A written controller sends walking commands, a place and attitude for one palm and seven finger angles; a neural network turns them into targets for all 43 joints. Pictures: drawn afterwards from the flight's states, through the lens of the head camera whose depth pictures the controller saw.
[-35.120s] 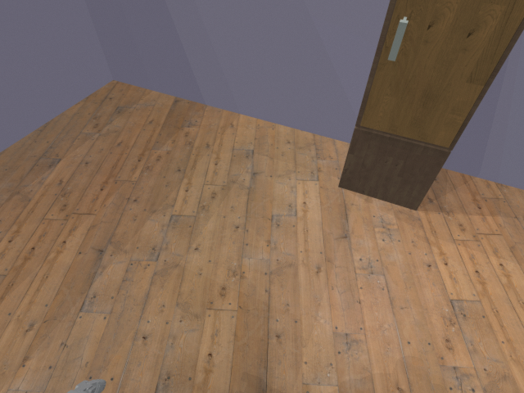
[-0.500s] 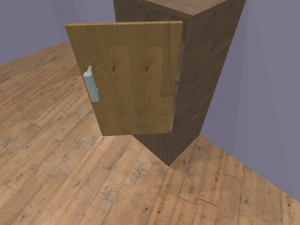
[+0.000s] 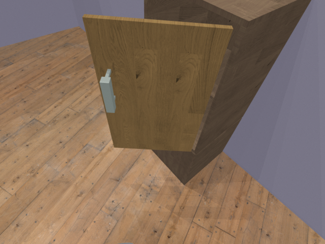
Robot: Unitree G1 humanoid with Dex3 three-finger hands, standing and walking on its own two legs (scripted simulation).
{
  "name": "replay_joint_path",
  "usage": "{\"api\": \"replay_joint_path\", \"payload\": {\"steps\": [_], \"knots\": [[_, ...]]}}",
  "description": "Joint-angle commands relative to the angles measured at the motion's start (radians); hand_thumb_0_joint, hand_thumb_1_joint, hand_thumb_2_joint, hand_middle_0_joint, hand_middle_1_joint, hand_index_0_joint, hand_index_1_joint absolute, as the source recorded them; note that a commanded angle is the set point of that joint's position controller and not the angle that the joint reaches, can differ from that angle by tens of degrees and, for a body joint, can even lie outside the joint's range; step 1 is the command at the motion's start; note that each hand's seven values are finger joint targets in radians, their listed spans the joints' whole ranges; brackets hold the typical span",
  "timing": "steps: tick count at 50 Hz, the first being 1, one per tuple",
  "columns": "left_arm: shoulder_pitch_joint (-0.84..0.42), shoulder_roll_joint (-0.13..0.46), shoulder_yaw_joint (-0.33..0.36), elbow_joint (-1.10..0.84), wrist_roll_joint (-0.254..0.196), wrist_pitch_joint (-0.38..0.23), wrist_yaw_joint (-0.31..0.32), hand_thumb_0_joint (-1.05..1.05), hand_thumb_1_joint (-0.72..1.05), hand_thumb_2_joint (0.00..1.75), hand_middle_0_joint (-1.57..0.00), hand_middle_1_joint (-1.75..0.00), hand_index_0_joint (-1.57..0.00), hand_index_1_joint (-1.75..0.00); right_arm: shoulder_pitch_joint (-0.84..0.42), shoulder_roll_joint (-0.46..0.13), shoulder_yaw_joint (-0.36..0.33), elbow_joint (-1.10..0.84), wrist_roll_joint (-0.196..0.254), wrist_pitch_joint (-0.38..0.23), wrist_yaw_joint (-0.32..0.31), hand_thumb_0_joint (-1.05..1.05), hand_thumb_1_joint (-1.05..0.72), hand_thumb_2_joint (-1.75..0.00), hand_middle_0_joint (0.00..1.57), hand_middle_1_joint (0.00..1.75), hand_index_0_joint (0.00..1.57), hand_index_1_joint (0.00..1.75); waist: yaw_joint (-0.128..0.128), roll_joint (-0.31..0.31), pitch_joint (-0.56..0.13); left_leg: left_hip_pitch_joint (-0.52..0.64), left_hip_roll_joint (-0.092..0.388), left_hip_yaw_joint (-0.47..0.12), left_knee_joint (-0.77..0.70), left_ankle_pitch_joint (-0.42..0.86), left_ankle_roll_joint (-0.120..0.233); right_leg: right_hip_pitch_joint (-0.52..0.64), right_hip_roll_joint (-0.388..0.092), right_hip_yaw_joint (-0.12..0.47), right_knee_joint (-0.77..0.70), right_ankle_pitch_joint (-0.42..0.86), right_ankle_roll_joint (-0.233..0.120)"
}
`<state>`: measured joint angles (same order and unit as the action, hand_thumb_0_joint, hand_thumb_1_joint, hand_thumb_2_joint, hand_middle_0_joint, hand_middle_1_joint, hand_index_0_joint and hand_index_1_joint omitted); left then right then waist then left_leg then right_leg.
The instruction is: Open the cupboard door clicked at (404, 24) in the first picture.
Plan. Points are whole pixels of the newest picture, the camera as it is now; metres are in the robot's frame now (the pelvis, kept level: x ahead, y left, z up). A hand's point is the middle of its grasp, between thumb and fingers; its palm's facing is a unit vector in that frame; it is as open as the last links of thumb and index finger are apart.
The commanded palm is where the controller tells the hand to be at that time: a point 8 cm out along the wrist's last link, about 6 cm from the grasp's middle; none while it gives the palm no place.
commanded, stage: come to a stop and stand still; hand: left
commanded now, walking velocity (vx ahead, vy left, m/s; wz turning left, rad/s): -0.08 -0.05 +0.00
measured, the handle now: (109, 91) +0.52 +0.22 +0.05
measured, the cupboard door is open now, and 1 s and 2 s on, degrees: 48 48 48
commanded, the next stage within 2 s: none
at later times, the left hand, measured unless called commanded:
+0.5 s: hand out of the picture +0.00 +0.18 -0.17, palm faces +0.05 -0.98 -0.20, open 7.4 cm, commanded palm none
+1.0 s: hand out of the picture -0.11 +0.18 -0.18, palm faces +0.10 -0.99 -0.13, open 7.4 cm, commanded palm none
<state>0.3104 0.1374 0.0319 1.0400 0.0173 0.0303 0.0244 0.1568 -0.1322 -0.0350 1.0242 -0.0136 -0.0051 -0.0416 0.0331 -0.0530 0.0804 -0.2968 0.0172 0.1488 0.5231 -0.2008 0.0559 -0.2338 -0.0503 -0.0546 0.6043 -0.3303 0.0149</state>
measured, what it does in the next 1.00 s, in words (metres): steps on the spot: right foot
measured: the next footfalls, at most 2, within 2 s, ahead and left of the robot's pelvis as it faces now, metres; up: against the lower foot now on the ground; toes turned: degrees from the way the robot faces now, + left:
right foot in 0.04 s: +0.03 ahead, -0.12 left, +0.00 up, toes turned -4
left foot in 1.60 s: -0.07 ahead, +0.12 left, +0.00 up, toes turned +5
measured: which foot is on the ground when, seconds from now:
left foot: down 0.00-1.00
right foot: up 0.00-0.02, down 0.04-1.00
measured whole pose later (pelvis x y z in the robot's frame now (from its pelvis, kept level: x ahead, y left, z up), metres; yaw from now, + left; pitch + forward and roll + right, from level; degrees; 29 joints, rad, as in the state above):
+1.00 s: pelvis -0.08 +0.02 +0.00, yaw +2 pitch -2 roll -2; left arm 0.40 0.15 0.01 1.02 0.02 0.01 0.03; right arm 0.30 -0.15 0.00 1.04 -0.02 0.02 -0.01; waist 0.01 -0.02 0.01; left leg -0.33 -0.05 0.03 0.50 -0.16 0.08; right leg -0.28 -0.02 -0.04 0.48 -0.23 0.01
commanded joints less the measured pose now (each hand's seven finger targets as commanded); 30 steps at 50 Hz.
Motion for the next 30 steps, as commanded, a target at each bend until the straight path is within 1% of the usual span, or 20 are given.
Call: {"api": "replay_joint_path", "payload": {"steps": [1, 2, 3, 4, 5, 6, 7, 8, 9, 10, 11, 12, 14, 15, 16, 18, 21, 23, 27, 30], "knots": [[0.127, 0.069, 0.021, -0.050, 0.014, 0.002, 0.007, 0.00, 0.90, 0.90, -0.20, -0.30, -0.20, -0.30, 0.061, -0.195, -0.060, -0.040, 0.000, 0.007, -0.012, 0.00, -0.90, -0.90, 0.20, 0.30, 0.20, 0.30, -0.015, 0.159, -0.126, 0.108, 0.284, -0.212, -0.104, 0.497, 0.096, -0.018, -0.009, 0.015, 0.004, 0.041, -0.010], [0.145, 0.067, 0.023, -0.054, 0.016, 0.001, 0.007, 0.00, 0.90, 0.90, -0.20, -0.30, -0.20, -0.30, 0.040, -0.185, -0.060, -0.049, 0.000, 0.012, -0.009, 0.00, -0.90, -0.90, 0.20, 0.30, 0.20, 0.30, -0.006, 0.142, -0.128, 0.068, 0.259, -0.198, -0.083, 0.393, 0.077, 0.012, -0.014, 0.028, -0.057, 0.113, -0.014], [0.146, 0.078, 0.025, -0.060, 0.021, -0.004, 0.008, 0.00, 0.90, 0.90, -0.20, -0.30, -0.20, -0.30, 0.029, -0.164, -0.059, -0.057, 0.000, 0.016, -0.004, 0.00, -0.90, -0.90, 0.20, 0.30, 0.20, 0.30, -0.004, 0.078, -0.113, 0.028, 0.200, -0.161, -0.043, 0.249, 0.037, 0.018, -0.035, 0.072, -0.131, 0.234, -0.025], [0.123, 0.102, 0.024, -0.069, 0.025, -0.012, 0.010, 0.00, 0.90, 0.90, -0.20, -0.30, -0.20, -0.30, 0.037, -0.125, -0.053, -0.062, 0.003, 0.022, 0.002, 0.00, -0.90, -0.90, 0.20, 0.30, 0.20, 0.30, -0.019, -0.071, -0.110, -0.001, 0.113, -0.103, 0.023, 0.082, -0.012, 0.010, -0.098, 0.163, -0.202, 0.318, -0.053], [0.075, 0.127, 0.025, -0.081, 0.022, -0.021, 0.011, 0.00, 0.90, 0.90, -0.20, -0.30, -0.20, -0.30, 0.041, -0.086, -0.043, -0.066, 0.004, 0.032, 0.009, 0.00, -0.90, -0.90, 0.20, 0.30, 0.20, 0.30, -0.035, -0.180, -0.092, -0.029, 0.036, -0.052, 0.083, -0.093, -0.047, -0.014, -0.185, 0.238, -0.257, 0.343, -0.108], [0.040, 0.131, 0.023, -0.091, 0.016, -0.025, 0.014, 0.00, 0.90, 0.90, -0.20, -0.30, -0.20, -0.30, 0.035, -0.068, -0.038, -0.059, 0.001, 0.041, 0.013, 0.00, -0.90, -0.90, 0.20, 0.30, 0.20, 0.30, -0.033, -0.175, -0.078, -0.016, 0.022, -0.073, 0.168, -0.191, -0.057, -0.070, -0.230, 0.254, -0.305, 0.303, -0.163], [0.010, 0.132, 0.023, -0.097, 0.016, -0.026, 0.016, 0.00, 0.90, 0.90, -0.20, -0.30, -0.20, -0.30, 0.031, -0.060, -0.038, -0.057, 0.001, 0.044, 0.016, 0.00, -0.90, -0.90, 0.20, 0.30, 0.20, 0.30, -0.037, -0.128, -0.060, -0.015, 0.021, -0.098, 0.241, -0.214, -0.057, -0.103, -0.229, 0.242, -0.316, 0.277, -0.188], [0.040, 0.178, 0.017, -0.120, 0.031, -0.031, 0.051, 0.00, 0.90, 0.90, -0.20, -0.30, -0.20, -0.30, 0.005, -0.146, -0.043, -0.122, -0.001, 0.026, 0.024, 0.00, -0.90, -0.90, 0.20, 0.30, 0.20, 0.30, -0.033, -0.129, -0.105, -0.086, -0.008, -0.069, 0.278, -0.253, -0.090, 0.051, -0.194, 0.315, -0.275, 0.670, -0.152], [0.028, 0.196, 0.023, -0.128, 0.020, -0.046, 0.053, 0.00, 0.90, 0.90, -0.20, -0.30, -0.20, -0.30, 0.019, -0.106, -0.019, -0.143, 0.005, 0.018, 0.029, 0.00, -0.90, -0.90, 0.20, 0.30, 0.20, 0.30, -0.056, -0.088, -0.146, -0.069, 0.021, -0.097, 0.198, -0.217, -0.075, 0.139, -0.226, 0.224, -0.210, 0.782, -0.154], [0.033, 0.190, 0.015, -0.142, 0.015, -0.057, 0.050, 0.00, 0.90, 0.90, -0.20, -0.30, -0.20, -0.30, 0.038, -0.073, -0.011, -0.143, 0.008, 0.009, 0.032, 0.00, -0.90, -0.90, 0.20, 0.30, 0.20, 0.30, -0.044, -0.116, -0.211, -0.038, 0.002, -0.096, 0.119, -0.173, -0.061, 0.187, -0.178, 0.158, -0.123, 0.800, -0.146], [0.027, 0.189, 0.016, -0.145, 0.012, -0.057, 0.047, 0.00, 0.90, 0.90, -0.20, -0.30, -0.20, -0.30, 0.056, -0.087, -0.011, -0.138, 0.008, 0.002, 0.029, 0.00, -0.90, -0.90, 0.20, 0.30, 0.20, 0.30, -0.041, -0.108, -0.210, -0.007, -0.022, -0.088, 0.043, -0.096, -0.056, 0.192, -0.159, 0.133, -0.088, 0.806, -0.133], [0.031, 0.186, 0.013, -0.146, 0.007, -0.055, 0.044, 0.00, 0.90, 0.90, -0.20, -0.30, -0.20, -0.30, 0.068, -0.090, -0.009, -0.128, 0.009, -0.001, 0.027, 0.00, -0.90, -0.90, 0.20, 0.30, 0.20, 0.30, -0.044, -0.073, -0.184, 0.043, -0.016, -0.101, -0.020, -0.037, -0.049, 0.143, -0.144, 0.129, -0.092, 0.679, -0.113], [0.019, 0.154, 0.006, -0.144, 0.001, -0.045, 0.036, 0.00, 0.90, 0.90, -0.20, -0.30, -0.20, -0.30, 0.091, -0.122, -0.005, -0.117, 0.002, -0.006, 0.026, 0.00, -0.90, -0.90, 0.20, 0.30, 0.20, 0.30, -0.041, 0.060, -0.096, 0.082, 0.082, -0.188, -0.069, 0.136, -0.018, 0.019, -0.078, 0.085, -0.118, 0.331, -0.064], [0.023, 0.147, 0.003, -0.148, 0.003, -0.034, 0.033, 0.00, 0.90, 0.90, -0.20, -0.30, -0.20, -0.30, 0.074, -0.137, -0.002, -0.122, -0.004, -0.006, 0.025, 0.00, -0.90, -0.90, 0.20, 0.30, 0.20, 0.30, -0.025, 0.140, -0.043, 0.022, 0.110, -0.234, -0.087, 0.133, 0.001, -0.009, -0.049, 0.067, -0.127, 0.173, -0.055], [0.027, 0.148, 0.003, -0.149, 0.005, -0.027, 0.029, 0.00, 0.90, 0.90, -0.20, -0.30, -0.20, -0.30, 0.063, -0.144, 0.000, -0.131, -0.006, -0.003, 0.024, 0.00, -0.90, -0.90, 0.20, 0.30, 0.20, 0.30, -0.020, 0.166, -0.005, -0.036, 0.117, -0.267, -0.126, 0.045, 0.013, -0.006, -0.029, 0.052, -0.137, 0.073, -0.050], [0.034, 0.146, -0.003, -0.148, 0.007, -0.024, 0.019, 0.00, 0.90, 0.90, -0.20, -0.30, -0.20, -0.30, 0.054, -0.155, 0.002, -0.144, -0.008, 0.005, 0.025, 0.00, -0.90, -0.90, 0.20, 0.30, 0.20, 0.30, -0.017, 0.125, 0.045, -0.127, 0.094, -0.273, -0.174, -0.205, 0.005, -0.003, -0.025, 0.067, -0.178, -0.012, -0.055], [0.024, 0.162, 0.001, -0.161, 0.006, -0.027, 0.014, 0.00, 0.90, 0.90, -0.20, -0.30, -0.20, -0.30, 0.096, -0.157, 0.002, -0.140, -0.016, 0.010, 0.030, 0.00, -0.90, -0.90, 0.20, 0.30, 0.20, 0.30, -0.030, 0.069, 0.017, -0.127, 0.060, -0.246, -0.163, -0.289, -0.009, -0.024, -0.047, 0.097, -0.225, -0.138, -0.063], [0.022, 0.168, 0.006, -0.169, 0.006, -0.025, 0.012, 0.00, 0.90, 0.90, -0.20, -0.30, -0.20, -0.30, 0.122, -0.161, 0.001, -0.134, -0.019, 0.013, 0.033, 0.00, -0.90, -0.90, 0.20, 0.30, 0.20, 0.30, -0.037, 0.049, 0.003, -0.115, 0.047, -0.235, -0.142, -0.304, -0.010, -0.064, -0.058, 0.114, -0.247, -0.211, -0.064], [0.028, 0.164, 0.007, -0.174, 0.004, -0.027, 0.010, 0.00, 0.90, 0.90, -0.20, -0.30, -0.20, -0.30, 0.155, -0.162, 0.005, -0.125, -0.020, 0.010, 0.033, 0.00, -0.90, -0.90, 0.20, 0.30, 0.20, 0.30, -0.041, 0.044, -0.013, -0.123, 0.055, -0.250, -0.157, -0.305, -0.006, -0.065, -0.052, 0.108, -0.234, -0.196, -0.061], [0.042, 0.151, 0.006, -0.165, 0.003, -0.027, 0.009, 0.00, 0.90, 0.90, -0.20, -0.30, -0.20, -0.30, 0.163, -0.165, 0.007, -0.114, -0.018, 0.004, 0.031, 0.00, -0.90, -0.90, 0.20, 0.30, 0.20, 0.30, -0.034, 0.075, -0.016, -0.154, 0.076, -0.288, -0.205, -0.340, 0.002, -0.033, -0.031, 0.080, -0.200, -0.150, -0.053]]}}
